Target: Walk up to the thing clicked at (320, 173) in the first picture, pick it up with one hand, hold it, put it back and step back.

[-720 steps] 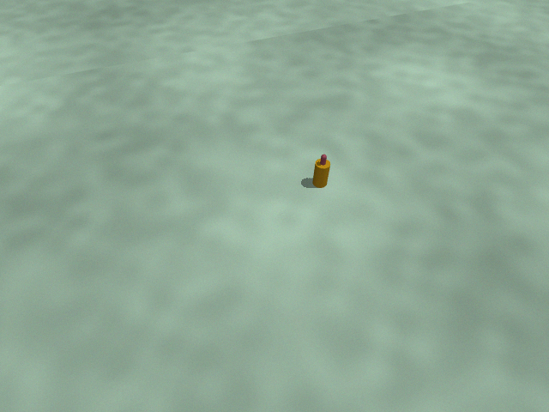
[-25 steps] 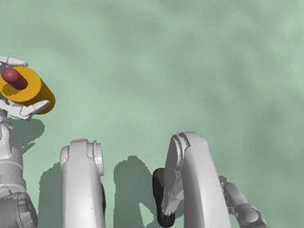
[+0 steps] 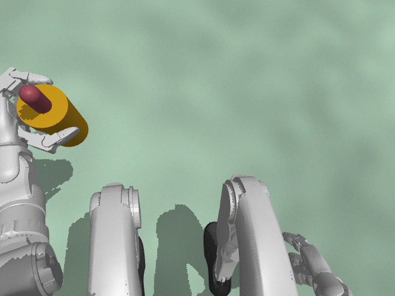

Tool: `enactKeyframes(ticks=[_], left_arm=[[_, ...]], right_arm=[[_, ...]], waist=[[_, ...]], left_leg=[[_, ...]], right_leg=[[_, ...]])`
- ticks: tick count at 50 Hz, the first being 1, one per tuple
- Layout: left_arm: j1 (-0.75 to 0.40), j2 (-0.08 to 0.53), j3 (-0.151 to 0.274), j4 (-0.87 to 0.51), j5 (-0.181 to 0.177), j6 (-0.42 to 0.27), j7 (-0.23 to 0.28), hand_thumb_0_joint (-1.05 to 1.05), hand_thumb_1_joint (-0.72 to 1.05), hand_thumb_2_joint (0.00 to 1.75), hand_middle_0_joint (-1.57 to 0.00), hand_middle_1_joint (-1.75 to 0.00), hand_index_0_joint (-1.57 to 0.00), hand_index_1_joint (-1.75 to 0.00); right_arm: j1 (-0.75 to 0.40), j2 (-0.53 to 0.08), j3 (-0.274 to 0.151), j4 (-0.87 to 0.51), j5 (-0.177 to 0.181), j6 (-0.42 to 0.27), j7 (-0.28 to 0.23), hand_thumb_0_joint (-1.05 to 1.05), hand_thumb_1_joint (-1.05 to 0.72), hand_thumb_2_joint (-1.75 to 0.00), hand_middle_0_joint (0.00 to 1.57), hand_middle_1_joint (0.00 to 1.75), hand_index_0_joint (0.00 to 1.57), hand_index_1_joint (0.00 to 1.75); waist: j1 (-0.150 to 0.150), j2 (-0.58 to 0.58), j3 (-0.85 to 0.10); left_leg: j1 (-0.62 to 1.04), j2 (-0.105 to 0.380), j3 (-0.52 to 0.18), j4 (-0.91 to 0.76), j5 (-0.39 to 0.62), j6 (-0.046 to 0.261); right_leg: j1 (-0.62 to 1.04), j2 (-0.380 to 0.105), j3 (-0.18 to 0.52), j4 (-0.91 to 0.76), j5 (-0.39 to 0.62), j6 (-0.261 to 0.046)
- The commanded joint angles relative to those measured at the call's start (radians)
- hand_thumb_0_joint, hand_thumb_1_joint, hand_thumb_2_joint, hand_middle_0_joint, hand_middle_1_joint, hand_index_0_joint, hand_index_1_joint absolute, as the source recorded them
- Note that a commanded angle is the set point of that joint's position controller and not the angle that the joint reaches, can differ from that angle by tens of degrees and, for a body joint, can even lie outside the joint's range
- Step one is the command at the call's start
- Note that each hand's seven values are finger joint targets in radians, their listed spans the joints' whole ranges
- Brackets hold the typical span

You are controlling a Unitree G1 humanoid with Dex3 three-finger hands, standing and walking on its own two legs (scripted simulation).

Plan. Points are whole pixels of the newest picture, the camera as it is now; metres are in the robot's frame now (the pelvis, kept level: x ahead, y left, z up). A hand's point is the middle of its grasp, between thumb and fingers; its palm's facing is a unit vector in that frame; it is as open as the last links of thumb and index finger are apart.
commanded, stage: settle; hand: left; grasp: from the side
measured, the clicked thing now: (52, 114) +0.44 +0.25 -0.03
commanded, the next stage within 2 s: lift in 0.32 s
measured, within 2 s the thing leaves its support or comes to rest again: neither
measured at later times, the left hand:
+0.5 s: hand (44, 104) +0.45 +0.25 -0.01, palm faces +0.21 -0.98 -0.03, open 10.7 cm
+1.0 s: hand (16, 89) +0.43 +0.25 +0.08, palm faces +0.18 -0.98 -0.02, open 10.7 cm
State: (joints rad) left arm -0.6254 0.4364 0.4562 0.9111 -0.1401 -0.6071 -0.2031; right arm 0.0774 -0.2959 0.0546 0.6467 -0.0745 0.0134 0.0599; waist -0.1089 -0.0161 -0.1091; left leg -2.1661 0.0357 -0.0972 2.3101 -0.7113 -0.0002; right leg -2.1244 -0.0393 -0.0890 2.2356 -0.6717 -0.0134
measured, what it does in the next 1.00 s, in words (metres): rises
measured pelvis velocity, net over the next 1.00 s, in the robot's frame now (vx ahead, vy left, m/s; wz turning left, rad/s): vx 0.01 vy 0.00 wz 0.03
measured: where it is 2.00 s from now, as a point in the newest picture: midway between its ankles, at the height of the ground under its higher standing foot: (176, 279)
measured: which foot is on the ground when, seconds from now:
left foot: down 0.00-1.00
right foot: down 0.00-1.00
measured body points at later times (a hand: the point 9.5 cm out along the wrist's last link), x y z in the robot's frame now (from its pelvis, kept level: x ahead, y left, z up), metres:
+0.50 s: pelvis +0.00 +0.00 +0.01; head +0.20 +0.05 +0.41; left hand +0.43 +0.31 -0.01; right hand +0.13 -0.26 -0.11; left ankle +0.08 +0.12 -0.33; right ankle +0.10 -0.12 -0.33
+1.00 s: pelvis +0.01 +0.00 +0.08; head +0.19 +0.04 +0.49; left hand +0.41 +0.30 +0.09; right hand +0.16 -0.26 -0.04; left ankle +0.08 +0.12 -0.33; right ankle +0.10 -0.12 -0.33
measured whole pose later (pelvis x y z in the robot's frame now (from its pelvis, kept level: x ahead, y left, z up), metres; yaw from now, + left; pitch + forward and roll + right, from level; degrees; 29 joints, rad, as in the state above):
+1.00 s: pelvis +0.01 +0.00 +0.08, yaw +2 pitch +33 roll -4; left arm -0.50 0.35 0.38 0.67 -0.18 -0.47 -0.19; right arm 0.12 -0.27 0.00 0.62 0.00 0.00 0.02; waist -0.07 0.01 -0.18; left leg -1.94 0.03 -0.06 2.05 -0.69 0.00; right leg -1.91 -0.04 -0.06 2.00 -0.66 -0.01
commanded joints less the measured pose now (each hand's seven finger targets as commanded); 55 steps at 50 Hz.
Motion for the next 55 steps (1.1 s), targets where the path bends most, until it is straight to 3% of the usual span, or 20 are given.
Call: enactKeyframes(ticks=[1,6,8,11,12,13,14,16,19,25,28,29,38,40,42,43,48,51,53,55], left_arm=[[-0.266,0.215,0.031,-0.178,-0.011,-0.073,0.002,0.0,0.01,1.28,-1.3,-1.4,-1.29,-1.43],[-0.291,0.224,0.037,-0.201,-0.002,-0.073,0.012,0.0,0.02,1.29,-1.3,-1.4,-1.29,-1.43],[-0.278,0.195,0.026,-0.153,-0.004,-0.068,0.011,0.0,0.01,1.29,-1.3,-1.4,-1.29,-1.43],[-0.304,0.225,0.037,-0.192,0.002,-0.074,0.012,0.0,0.03,1.28,-1.27,-1.37,-1.26,-1.4],[-0.279,0.193,0.016,-0.139,0.001,-0.069,0.011,0.0,0.0,1.27,-1.28,-1.38,-1.27,-1.41],[-0.326,0.221,0.034,-0.206,-0.003,-0.078,0.012,0.0,0.03,1.29,-1.28,-1.38,-1.27,-1.41],[-0.305,0.236,0.044,-0.175,0.002,-0.075,0.014,0.0,0.01,1.29,-1.27,-1.38,-1.26,-1.41],[-0.329,0.198,0.015,-0.174,0.001,-0.076,0.01,0.0,0.05,1.28,-1.26,-1.37,-1.25,-1.4],[-0.314,0.21,0.025,-0.155,0.002,-0.075,0.014,0.0,0.04,1.28,-1.25,-1.36,-1.25,-1.39],[-0.298,0.218,0.037,-0.154,0.006,-0.077,0.015,0.0,0.0,1.22,-1.32,-1.45,-1.35,-1.44],[-0.32,0.222,0.033,-0.22,-0.005,-0.076,-0.003,0.0,-0.01,1.2,-1.33,-1.45,-1.36,-1.44],[-0.309,0.207,0.015,-0.214,-0.007,-0.07,-0.01,0.0,-0.02,1.21,-1.32,-1.45,-1.35,-1.44],[-0.22,0.166,0.003,-0.299,-0.04,-0.008,-0.022,0.0,0.01,1.2,-1.29,-1.42,-1.32,-1.41],[-0.217,0.187,0.012,-0.356,-0.042,0.004,-0.014,0.0,0.01,1.2,-1.28,-1.41,-1.32,-1.4],[-0.209,0.143,-0.019,-0.396,-0.053,0.02,-0.014,0.0,0.01,1.2,-1.28,-1.42,-1.31,-1.4],[-0.188,0.148,-0.008,-0.41,-0.056,0.029,-0.009,0.0,0.03,1.2,-1.27,-1.41,-1.31,-1.4],[-0.162,0.111,-0.057,-0.523,-0.058,0.072,0.01,0.0,0.0,1.2,-1.26,-1.4,-1.29,-1.39],[-0.088,0.12,-0.05,-0.566,-0.059,0.107,0.023,0.0,0.04,1.18,-1.24,-1.38,-1.28,-1.36],[-0.072,0.071,-0.086,-0.624,-0.063,0.128,0.037,0.0,0.06,1.19,-1.25,-1.39,-1.28,-1.37],[-0.022,0.06,-0.089,-0.647,-0.068,0.154,0.057,0.0,0.06,1.19,-1.24,-1.38,-1.28,-1.37]], right_arm=[[0.113,-0.211,-0.079,-0.055,-0.001,-0.015,-0.019,0.0,-0.91,-0.9,0.2,0.3,0.2,0.3],[0.137,-0.205,-0.081,-0.044,-0.001,-0.014,-0.017,0.0,-0.91,-0.9,0.2,0.3,0.2,0.3],[0.137,-0.201,-0.081,-0.047,-0.001,-0.014,-0.018,0.0,-0.91,-0.9,0.2,0.3,0.2,0.3],[0.139,-0.204,-0.082,-0.042,-0.003,-0.012,-0.019,0.0,-0.9,-0.9,0.2,0.3,0.2,0.3],[0.136,-0.201,-0.081,-0.055,0.002,-0.015,-0.017,0.0,-0.91,-0.9,0.2,0.3,0.2,0.3],[0.145,-0.202,-0.083,-0.046,0.001,-0.014,-0.016,0.0,-0.9,-0.9,0.2,0.3,0.2,0.3],[0.143,-0.206,-0.084,-0.045,0.001,-0.014,-0.018,0.0,-0.9,-0.9,0.2,0.3,0.2,0.3],[0.146,-0.198,-0.083,-0.041,0.0,-0.016,-0.017,0.0,-0.9,-0.9,0.2,0.3,0.2,0.3],[0.144,-0.198,-0.084,-0.044,0.002,-0.017,-0.02,0.0,-0.9,-0.9,0.2,0.3,0.2,0.3],[0.153,-0.199,-0.086,-0.034,0.006,-0.016,-0.02,0.0,-0.94,-0.9,0.2,0.3,0.2,0.3],[0.16,-0.199,-0.095,-0.043,0.012,-0.015,-0.022,0.0,-0.94,-0.9,0.2,0.3,0.2,0.3],[0.16,-0.193,-0.096,-0.049,0.013,-0.014,-0.024,0.0,-0.94,-0.9,0.2,0.3,0.2,0.3],[0.161,-0.183,-0.113,-0.075,0.046,-0.027,-0.043,0.0,-0.93,-0.9,0.2,0.3,0.2,0.3],[0.157,-0.182,-0.116,-0.085,0.054,-0.028,-0.046,0.0,-0.93,-0.9,0.2,0.3,0.2,0.3],[0.153,-0.177,-0.117,-0.093,0.061,-0.029,-0.05,0.0,-0.92,-0.9,0.2,0.3,0.2,0.3],[0.155,-0.175,-0.118,-0.092,0.062,-0.03,-0.05,0.0,-0.92,-0.9,0.2,0.3,0.2,0.3],[0.145,-0.158,-0.126,-0.107,0.075,-0.037,-0.061,0.0,-0.92,-0.9,0.2,0.3,0.2,0.3],[0.135,-0.163,-0.129,-0.123,0.089,-0.038,-0.07,0.0,-0.91,-0.9,0.2,0.3,0.2,0.3],[0.134,-0.153,-0.131,-0.138,0.097,-0.037,-0.075,0.0,-0.91,-0.9,0.2,0.3,0.2,0.3],[0.132,-0.145,-0.131,-0.13,0.103,-0.039,-0.083,0.0,-0.91,-0.9,0.2,0.3,0.2,0.3]], waist=[[-0.004,0.173,-0.615],[0.001,0.184,-0.656],[-0.013,0.157,-0.621],[-0.003,0.182,-0.645],[-0.009,0.166,-0.636],[-0.004,0.174,-0.647],[0.002,0.181,-0.648],[-0.013,0.174,-0.635],[-0.009,0.16,-0.633],[0.005,0.182,-0.645],[0.008,0.185,-0.708],[0.003,0.18,-0.71],[0.021,0.138,-0.697],[0.032,0.128,-0.71],[0.024,0.151,-0.696],[0.035,0.145,-0.705],[0.033,0.14,-0.678],[0.057,0.155,-0.673],[0.041,0.144,-0.679],[0.056,0.126,-0.654]], left_leg=[[0.418,-0.023,0.043,-0.295,0.131,0.026],[0.454,-0.024,0.041,-0.309,0.176,0.021],[0.426,-0.024,0.045,-0.308,0.148,0.027],[0.455,-0.024,0.043,-0.316,0.156,0.024],[0.442,-0.025,0.043,-0.323,0.137,0.025],[0.438,-0.026,0.044,-0.324,0.136,0.024],[0.454,-0.025,0.043,-0.33,0.135,0.023],[0.444,-0.027,0.047,-0.329,0.123,0.024],[0.437,-0.028,0.053,-0.332,0.108,0.028],[0.482,-0.027,0.041,-0.358,0.15,0.019],[0.511,-0.028,0.049,-0.361,0.166,0.022],[0.5,-0.029,0.058,-0.363,0.155,0.025],[0.527,-0.031,0.06,-0.431,0.14,0.031],[0.542,-0.029,0.056,-0.453,0.146,0.031],[0.581,-0.028,0.047,-0.482,0.149,0.027],[0.601,-0.026,0.045,-0.49,0.164,0.025],[0.646,-0.022,0.048,-0.558,0.116,0.029],[0.743,-0.017,0.022,-0.625,0.119,0.021],[0.778,-0.017,0.016,-0.658,0.129,0.02],[0.812,-0.017,0.021,-0.686,0.142,0.022]], right_leg=[[0.339,0.045,-0.009,-0.239,0.138,-0.026],[0.36,0.043,-0.011,-0.233,0.171,-0.029],[0.364,0.044,-0.008,-0.253,0.153,-0.024],[0.362,0.041,-0.008,-0.249,0.156,-0.027],[0.359,0.042,-0.009,-0.253,0.138,-0.027],[0.37,0.041,-0.007,-0.252,0.14,-0.027],[0.361,0.04,-0.006,-0.252,0.137,-0.028],[0.358,0.041,-0.005,-0.262,0.129,-0.027],[0.37,0.042,0.001,-0.279,0.118,-0.025],[0.363,0.036,-0.003,-0.263,0.148,-0.029],[0.391,0.037,0.003,-0.276,0.161,-0.03],[0.423,0.037,0.009,-0.292,0.155,-0.027],[0.494,0.034,0.023,-0.38,0.144,-0.025],[0.517,0.035,0.026,-0.399,0.146,-0.026],[0.503,0.033,0.025,-0.414,0.149,-0.03],[0.52,0.033,0.029,-0.423,0.161,-0.029],[0.582,0.033,0.046,-0.515,0.124,-0.025],[0.592,0.03,0.04,-0.542,0.131,-0.028],[0.632,0.029,0.038,-0.579,0.144,-0.025],[0.669,0.032,0.045,-0.621,0.157,-0.024]])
